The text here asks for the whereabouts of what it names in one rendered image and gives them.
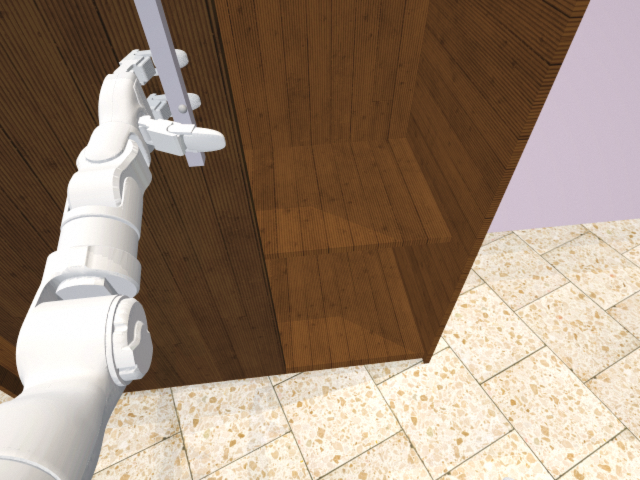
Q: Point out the wardrobe door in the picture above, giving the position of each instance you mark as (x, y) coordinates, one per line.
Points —
(8, 356)
(204, 284)

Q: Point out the robot left forearm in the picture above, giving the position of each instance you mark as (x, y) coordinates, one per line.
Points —
(101, 225)

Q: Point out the left robot hand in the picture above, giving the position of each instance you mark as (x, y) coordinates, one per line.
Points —
(122, 99)

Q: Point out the handle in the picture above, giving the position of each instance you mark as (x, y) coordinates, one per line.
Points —
(159, 39)

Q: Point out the left robot upper arm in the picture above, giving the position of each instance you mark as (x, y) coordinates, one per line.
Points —
(76, 358)

